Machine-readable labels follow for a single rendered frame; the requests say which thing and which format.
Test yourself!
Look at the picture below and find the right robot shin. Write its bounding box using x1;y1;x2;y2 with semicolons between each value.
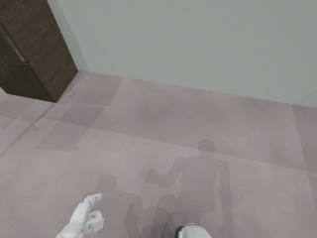
182;223;195;229

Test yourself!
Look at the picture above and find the left robot hand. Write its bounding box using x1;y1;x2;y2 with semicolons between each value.
69;193;104;236

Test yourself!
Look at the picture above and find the robot left forearm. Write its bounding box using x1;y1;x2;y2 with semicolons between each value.
56;222;85;238

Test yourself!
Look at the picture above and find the cupboard door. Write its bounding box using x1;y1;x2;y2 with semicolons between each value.
0;31;23;80

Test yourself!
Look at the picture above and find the robot right thigh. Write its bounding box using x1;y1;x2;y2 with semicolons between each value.
178;225;212;238

